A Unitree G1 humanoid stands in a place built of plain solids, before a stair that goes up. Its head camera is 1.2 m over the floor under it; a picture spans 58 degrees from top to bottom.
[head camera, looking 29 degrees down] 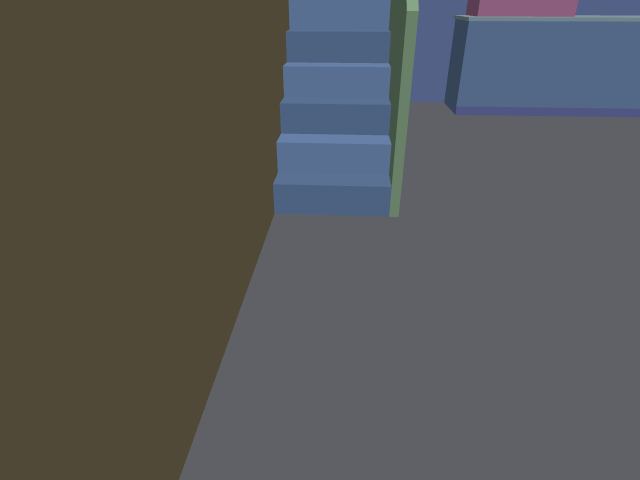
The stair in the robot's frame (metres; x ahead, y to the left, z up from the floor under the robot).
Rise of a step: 0.20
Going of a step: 0.21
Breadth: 0.73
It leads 4 degrees to the right of straight ahead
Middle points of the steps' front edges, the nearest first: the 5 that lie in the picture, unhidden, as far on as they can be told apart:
2.49 -0.07 0.20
2.70 -0.09 0.40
2.91 -0.10 0.61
3.12 -0.11 0.81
3.33 -0.13 1.01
